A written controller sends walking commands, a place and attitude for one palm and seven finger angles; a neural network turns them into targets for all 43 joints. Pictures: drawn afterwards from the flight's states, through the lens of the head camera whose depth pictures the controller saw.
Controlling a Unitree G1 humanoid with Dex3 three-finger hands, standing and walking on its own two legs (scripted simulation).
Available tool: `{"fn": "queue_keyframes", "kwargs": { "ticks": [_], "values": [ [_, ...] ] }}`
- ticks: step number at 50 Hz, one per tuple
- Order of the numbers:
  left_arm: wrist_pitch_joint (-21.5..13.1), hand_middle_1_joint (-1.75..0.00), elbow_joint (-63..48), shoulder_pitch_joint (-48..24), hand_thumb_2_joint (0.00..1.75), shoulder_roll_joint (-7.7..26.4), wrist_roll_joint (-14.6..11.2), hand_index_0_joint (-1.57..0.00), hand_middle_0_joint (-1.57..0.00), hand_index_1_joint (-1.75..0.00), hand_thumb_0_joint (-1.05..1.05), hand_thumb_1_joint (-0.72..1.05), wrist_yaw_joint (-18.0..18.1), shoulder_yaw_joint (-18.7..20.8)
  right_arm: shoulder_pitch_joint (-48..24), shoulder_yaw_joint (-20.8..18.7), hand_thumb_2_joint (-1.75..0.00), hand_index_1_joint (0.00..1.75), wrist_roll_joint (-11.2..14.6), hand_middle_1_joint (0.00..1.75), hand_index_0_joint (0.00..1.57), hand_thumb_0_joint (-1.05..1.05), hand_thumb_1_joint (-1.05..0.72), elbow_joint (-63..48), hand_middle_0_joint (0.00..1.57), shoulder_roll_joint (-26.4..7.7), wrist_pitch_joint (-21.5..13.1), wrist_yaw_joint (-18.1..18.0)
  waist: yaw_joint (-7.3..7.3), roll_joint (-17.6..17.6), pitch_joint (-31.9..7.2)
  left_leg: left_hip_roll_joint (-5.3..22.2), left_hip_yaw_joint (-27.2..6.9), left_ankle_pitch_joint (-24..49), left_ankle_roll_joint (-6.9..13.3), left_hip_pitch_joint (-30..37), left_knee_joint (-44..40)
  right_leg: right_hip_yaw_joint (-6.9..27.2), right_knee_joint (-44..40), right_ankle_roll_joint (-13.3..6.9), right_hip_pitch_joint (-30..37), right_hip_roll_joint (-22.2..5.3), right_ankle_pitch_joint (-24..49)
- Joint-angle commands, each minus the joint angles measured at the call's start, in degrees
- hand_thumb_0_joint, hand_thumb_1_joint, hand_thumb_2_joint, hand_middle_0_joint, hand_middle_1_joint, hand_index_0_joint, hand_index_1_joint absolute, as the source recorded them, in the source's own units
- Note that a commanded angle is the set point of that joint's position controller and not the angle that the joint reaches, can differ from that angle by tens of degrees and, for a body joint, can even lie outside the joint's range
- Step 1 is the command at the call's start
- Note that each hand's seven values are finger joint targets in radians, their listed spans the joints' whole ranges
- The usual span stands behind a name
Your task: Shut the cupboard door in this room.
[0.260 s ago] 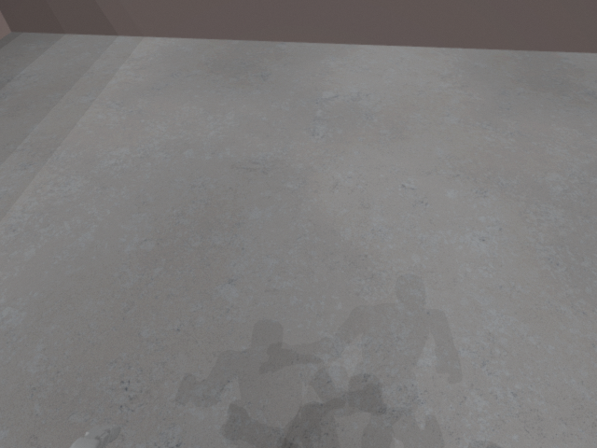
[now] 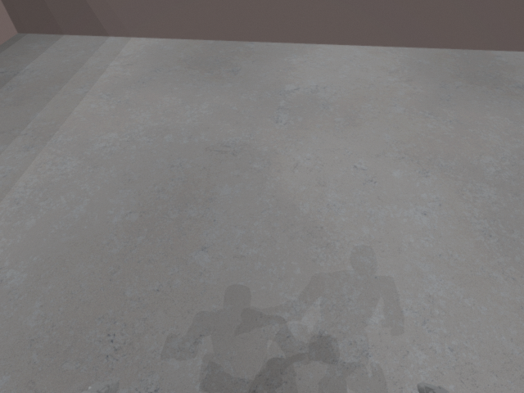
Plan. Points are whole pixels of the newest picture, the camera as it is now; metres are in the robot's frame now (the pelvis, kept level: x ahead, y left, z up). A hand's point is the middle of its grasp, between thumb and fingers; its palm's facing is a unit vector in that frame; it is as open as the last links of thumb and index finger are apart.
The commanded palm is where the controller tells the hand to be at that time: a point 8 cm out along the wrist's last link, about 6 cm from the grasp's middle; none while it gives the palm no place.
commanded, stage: stand and wait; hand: left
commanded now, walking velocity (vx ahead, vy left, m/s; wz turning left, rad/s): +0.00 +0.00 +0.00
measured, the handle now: out of the picture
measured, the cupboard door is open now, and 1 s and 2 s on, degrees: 81 81 81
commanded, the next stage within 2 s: turn or walk to find it in 0.64 s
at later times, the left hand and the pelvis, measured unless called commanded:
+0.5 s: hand out of the picture +0.06 +0.23 -0.15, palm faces -0.03 -0.94 -0.34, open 7.4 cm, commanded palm none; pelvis -0.02 -0.01 +0.00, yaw +0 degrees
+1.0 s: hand out of the picture +0.04 +0.21 -0.18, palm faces +0.05 -0.97 -0.25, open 7.4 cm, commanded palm none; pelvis -0.02 +0.00 -0.01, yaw +5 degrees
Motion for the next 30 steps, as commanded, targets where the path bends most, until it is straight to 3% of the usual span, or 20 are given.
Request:
{"fn": "queue_keyframes", "kwargs": {
  "ticks": [1, 24, 30],
  "values": [
    [-1.51, -0.3, -3.6, -2.83, 0.9, 12.25, -0.05, -0.2, -0.2, -0.3, 0.0, 0.9, 0.97, 3.01, -2.9, -2.82, -0.9, 0.3, 0.35, 0.3, 0.2, 0.0, -0.9, -2.96, 0.2, -12.25, -1.37, -0.87, -0.82, 0.36, -4.27, 7.02, -5.21, 12.77, 1.57, 0.59, -4.61, 4.46, -4.49, -2.83, 1.37, -5.23, 12.48],
    [-1.56, -0.3, 0.49, -2.54, 0.9, 12.72, -0.14, -0.2, -0.2, -0.3, 0.0, 0.9, 0.71, 2.86, -1.22, -2.24, -0.9, 0.3, 0.54, 0.3, 0.2, 0.0, -0.9, 2.22, 0.2, -12.91, -1.21, -0.71, -0.6, 0.38, -1.39, 7.45, -5.88, 5.25, 0.94, -0.51, -7.92, 6.3, -9.13, -3.0, 0.06, -5.26, 3.62],
    [-1.76, -0.3, 0.61, -2.48, 0.9, 12.8, -0.15, -0.2, -0.2, -0.3, 0.0, 0.9, 0.69, 2.84, -0.91, -2.25, -0.9, 0.3, 0.54, 0.3, 0.2, 0.0, -0.9, 2.48, 0.2, -12.79, -1.22, -0.68, -0.66, -0.15, -2.16, 7.5, -5.63, 6.47, 0.8, 0.25, -7.48, 6.67, -9.49, -3.13, 0.09, -5.49, 4.79]
  ]
}}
